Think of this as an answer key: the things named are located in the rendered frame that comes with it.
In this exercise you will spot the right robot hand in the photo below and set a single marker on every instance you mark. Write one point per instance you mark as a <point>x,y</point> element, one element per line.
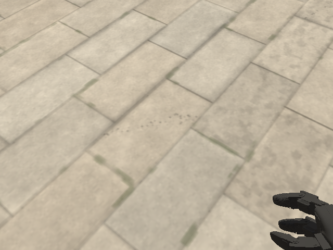
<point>318,232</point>

